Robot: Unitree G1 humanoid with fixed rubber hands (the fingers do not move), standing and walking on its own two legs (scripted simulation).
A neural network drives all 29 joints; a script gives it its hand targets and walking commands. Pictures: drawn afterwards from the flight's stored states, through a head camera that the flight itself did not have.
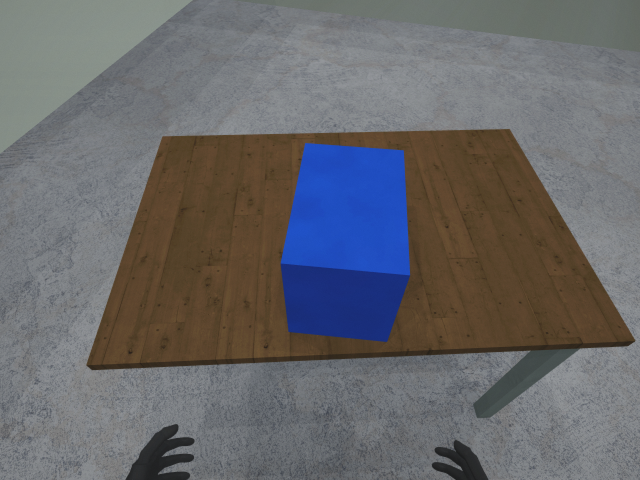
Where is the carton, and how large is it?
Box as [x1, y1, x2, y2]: [281, 143, 409, 341]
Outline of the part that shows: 305,143 281,259 281,270 288,330 294,332 386,341 409,276 403,150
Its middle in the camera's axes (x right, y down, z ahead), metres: +0.04 +0.00 +0.67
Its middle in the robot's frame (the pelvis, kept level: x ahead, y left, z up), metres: +0.51 -0.02 -0.06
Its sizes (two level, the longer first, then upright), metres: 0.259 0.171 0.206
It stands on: a table, 0.60 m high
